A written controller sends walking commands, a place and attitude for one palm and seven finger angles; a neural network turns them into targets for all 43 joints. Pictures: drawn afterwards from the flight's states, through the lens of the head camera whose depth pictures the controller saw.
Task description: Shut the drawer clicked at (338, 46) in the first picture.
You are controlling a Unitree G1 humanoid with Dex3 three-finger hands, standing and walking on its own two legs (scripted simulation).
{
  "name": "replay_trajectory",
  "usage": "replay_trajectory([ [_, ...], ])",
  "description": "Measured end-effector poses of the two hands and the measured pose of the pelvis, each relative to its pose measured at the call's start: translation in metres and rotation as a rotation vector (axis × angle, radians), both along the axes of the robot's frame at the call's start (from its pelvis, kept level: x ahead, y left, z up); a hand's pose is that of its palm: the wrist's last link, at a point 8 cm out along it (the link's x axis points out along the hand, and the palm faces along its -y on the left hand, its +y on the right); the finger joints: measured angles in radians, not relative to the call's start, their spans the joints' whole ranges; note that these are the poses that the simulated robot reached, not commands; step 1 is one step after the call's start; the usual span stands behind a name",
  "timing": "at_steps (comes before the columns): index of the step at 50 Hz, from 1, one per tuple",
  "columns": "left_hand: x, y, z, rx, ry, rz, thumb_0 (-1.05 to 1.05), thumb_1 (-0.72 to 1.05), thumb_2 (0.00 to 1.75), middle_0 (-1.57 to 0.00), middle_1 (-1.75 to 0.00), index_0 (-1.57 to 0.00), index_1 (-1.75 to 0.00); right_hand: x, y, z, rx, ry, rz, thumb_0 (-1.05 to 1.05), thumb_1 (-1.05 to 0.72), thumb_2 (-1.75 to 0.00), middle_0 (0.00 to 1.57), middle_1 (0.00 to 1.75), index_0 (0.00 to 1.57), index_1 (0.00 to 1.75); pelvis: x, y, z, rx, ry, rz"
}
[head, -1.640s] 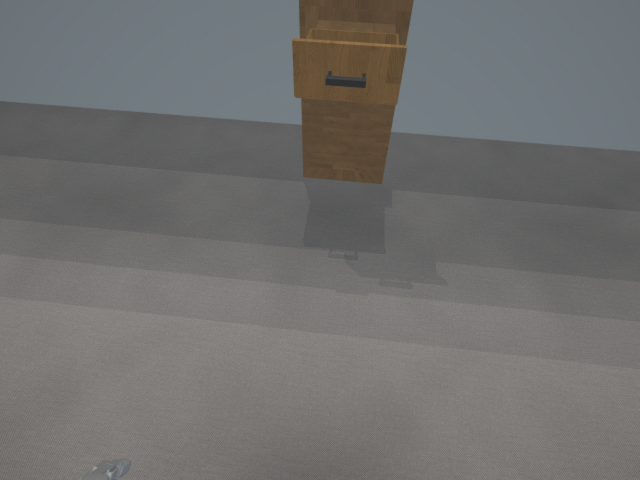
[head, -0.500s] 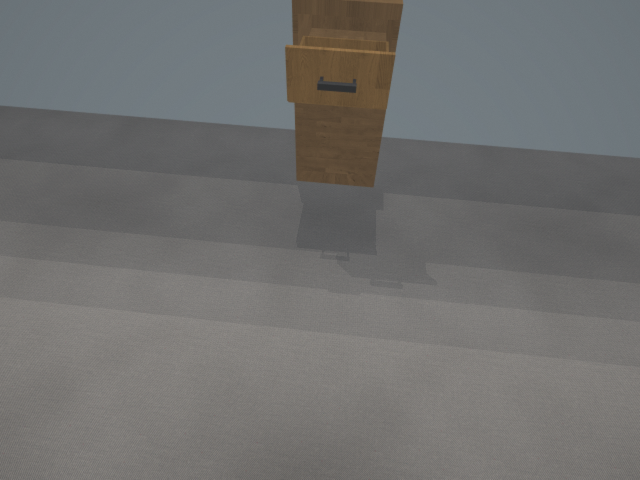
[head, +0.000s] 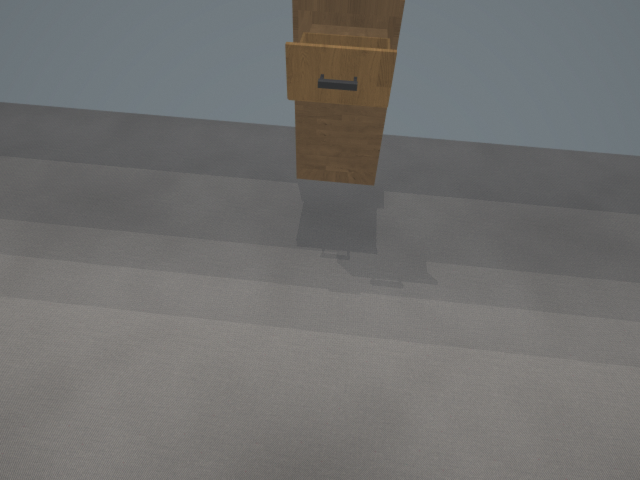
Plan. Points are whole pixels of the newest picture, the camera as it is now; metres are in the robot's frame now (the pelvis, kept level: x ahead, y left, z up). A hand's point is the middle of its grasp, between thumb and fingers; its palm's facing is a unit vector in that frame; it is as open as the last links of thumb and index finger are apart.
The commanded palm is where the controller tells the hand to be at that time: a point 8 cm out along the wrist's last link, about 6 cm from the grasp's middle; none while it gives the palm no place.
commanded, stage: walk to a spot facing it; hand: left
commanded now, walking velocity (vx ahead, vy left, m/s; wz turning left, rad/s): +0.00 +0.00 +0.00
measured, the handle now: (338, 81) +1.25 +0.02 -0.10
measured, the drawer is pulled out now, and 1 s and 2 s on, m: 0.30 0.30 0.30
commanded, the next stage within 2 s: turn to face it in 1.80 s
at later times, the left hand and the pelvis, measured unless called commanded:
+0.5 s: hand out of the picture +0.05 +0.17 -0.20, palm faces -0.04 -0.98 -0.19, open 7.4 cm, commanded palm none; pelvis +0.08 -0.02 -0.03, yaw -4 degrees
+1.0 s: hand (202, 382) +0.30 +0.22 -0.19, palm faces -0.16 -0.97 -0.19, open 7.4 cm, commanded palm none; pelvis +0.26 +0.03 -0.01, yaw -16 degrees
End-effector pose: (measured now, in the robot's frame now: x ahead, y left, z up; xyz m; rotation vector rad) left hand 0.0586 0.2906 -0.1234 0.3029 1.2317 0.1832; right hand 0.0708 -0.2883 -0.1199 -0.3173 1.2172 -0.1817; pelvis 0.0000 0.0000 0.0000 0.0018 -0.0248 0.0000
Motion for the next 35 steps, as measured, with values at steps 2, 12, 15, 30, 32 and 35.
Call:
replay_trajectory([
  [2,0.002,0.0,0.001,0.001,-0.003,0.0,0.01,0.9,0.9,-0.2,-0.3,-0.2,-0.3,0.002,0.0,0.0,0.0,-0.003,0.001,0.0,-0.91,-0.9,0.2,0.3,0.2,0.3,0.001,0.0,0.0,0.0,-0.001,0.0],
  [12,-0.001,-0.012,-0.008,-0.023,0.018,0.009,0.01,0.91,0.9,-0.2,-0.3,-0.2,-0.3,-0.002,0.01,-0.008,0.027,0.006,-0.017,0.0,-0.91,-0.9,0.2,0.3,0.2,0.3,0.011,-0.001,-0.004,-0.001,-0.002,-0.022],
  [15,-0.009,-0.024,-0.018,-0.062,0.064,0.015,0.01,0.91,0.9,-0.2,-0.3,-0.2,-0.3,-0.013,0.02,-0.017,0.057,0.035,-0.046,0.0,-0.91,-0.9,0.2,0.3,0.2,0.3,0.023,-0.002,-0.007,-0.002,0.005,-0.04],
  [30,-0.007,-0.082,-0.038,-0.142,0.212,0.095,0.0,0.91,0.9,-0.2,-0.3,-0.2,-0.3,-0.007,0.037,-0.042,0.126,0.235,-0.163,0.01,-0.91,-0.9,0.2,0.3,0.2,0.3,0.107,-0.016,-0.023,-0.009,0.032,-0.089],
  [32,-0.013,-0.084,-0.033,-0.146,0.267,0.1,0.0,0.91,0.9,-0.2,-0.3,-0.2,-0.3,0.034,0.037,-0.037,0.122,0.166,-0.153,0.01,-0.91,-0.9,0.2,0.3,0.2,0.3,0.12,-0.013,-0.019,-0.006,0.033,-0.112],
  [35,-0.017,-0.082,-0.027,-0.162,0.374,0.093,0.0,0.91,0.9,-0.2,-0.3,-0.2,-0.3,0.108,0.041,-0.028,0.122,0.013,-0.139,0.01,-0.91,-0.9,0.2,0.3,0.19,0.3,0.143,-0.004,-0.017,-0.01,0.036,-0.142],
])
